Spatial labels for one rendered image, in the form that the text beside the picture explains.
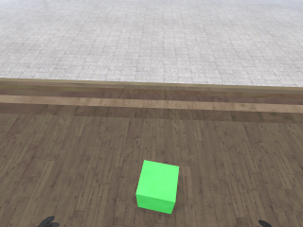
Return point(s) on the robot left hand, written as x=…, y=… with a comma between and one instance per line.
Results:
x=47, y=222

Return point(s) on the carton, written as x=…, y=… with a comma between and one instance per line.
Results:
x=157, y=187

